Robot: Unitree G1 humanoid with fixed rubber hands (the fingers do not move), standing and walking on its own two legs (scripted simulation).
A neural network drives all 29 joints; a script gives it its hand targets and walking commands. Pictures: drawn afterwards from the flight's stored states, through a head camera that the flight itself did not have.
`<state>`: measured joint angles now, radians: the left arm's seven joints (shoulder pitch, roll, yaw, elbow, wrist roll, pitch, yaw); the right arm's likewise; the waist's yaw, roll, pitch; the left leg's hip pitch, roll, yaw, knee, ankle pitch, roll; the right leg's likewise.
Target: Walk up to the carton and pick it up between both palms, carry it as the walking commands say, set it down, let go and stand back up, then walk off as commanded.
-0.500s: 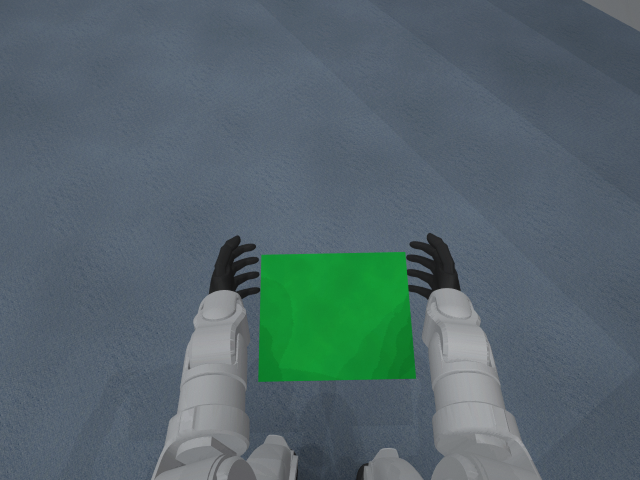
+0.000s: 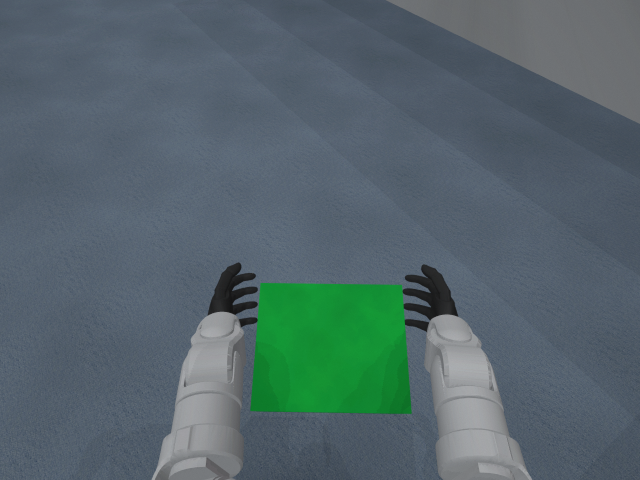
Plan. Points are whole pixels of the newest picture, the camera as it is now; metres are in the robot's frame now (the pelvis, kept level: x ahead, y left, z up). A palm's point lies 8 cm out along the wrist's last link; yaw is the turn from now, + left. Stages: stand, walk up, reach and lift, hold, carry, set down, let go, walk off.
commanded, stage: reach and lift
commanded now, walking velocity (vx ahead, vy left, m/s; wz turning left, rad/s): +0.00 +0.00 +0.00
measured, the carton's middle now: (329, 352) +0.33 +0.02 -0.09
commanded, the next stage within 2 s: hold in 1.72 s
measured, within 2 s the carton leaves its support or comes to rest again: neither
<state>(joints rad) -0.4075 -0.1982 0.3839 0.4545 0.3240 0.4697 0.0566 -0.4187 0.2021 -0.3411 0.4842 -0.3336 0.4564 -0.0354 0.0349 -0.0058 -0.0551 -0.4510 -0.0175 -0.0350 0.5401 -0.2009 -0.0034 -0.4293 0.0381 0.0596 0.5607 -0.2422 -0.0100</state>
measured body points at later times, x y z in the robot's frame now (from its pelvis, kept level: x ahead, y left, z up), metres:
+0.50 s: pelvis +0.01 -0.01 +0.01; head -0.04 -0.01 +0.46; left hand +0.31 +0.16 +0.06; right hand +0.34 -0.13 +0.06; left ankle +0.04 +0.12 -0.73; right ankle +0.02 -0.11 -0.73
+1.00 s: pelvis +0.01 +0.01 +0.01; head -0.05 +0.01 +0.46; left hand +0.32 +0.15 +0.06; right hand +0.32 -0.14 +0.06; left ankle +0.04 +0.12 -0.73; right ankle +0.02 -0.11 -0.73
